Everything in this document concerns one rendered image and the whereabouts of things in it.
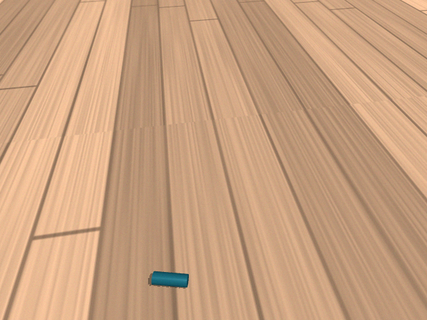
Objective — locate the can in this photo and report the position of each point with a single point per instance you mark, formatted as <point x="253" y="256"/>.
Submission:
<point x="170" y="279"/>

